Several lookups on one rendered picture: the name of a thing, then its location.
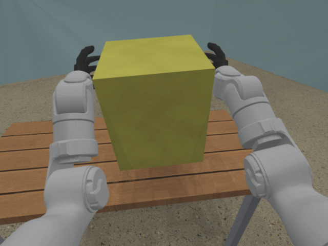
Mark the robot left upper arm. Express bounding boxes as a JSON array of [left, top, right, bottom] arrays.
[[0, 165, 109, 246]]

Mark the left robot forearm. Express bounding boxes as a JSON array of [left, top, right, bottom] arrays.
[[44, 71, 98, 206]]

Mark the right robot hand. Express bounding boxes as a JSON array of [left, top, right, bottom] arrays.
[[205, 43, 228, 69]]

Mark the robot right upper arm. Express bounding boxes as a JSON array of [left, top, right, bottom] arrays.
[[243, 144, 328, 246]]

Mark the right robot forearm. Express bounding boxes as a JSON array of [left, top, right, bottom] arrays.
[[212, 66, 313, 183]]

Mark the table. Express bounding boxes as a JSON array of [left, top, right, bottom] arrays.
[[0, 110, 261, 246]]

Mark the carton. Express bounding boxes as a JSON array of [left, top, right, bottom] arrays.
[[92, 35, 215, 171]]

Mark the left robot hand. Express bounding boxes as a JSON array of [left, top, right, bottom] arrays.
[[74, 46, 100, 89]]

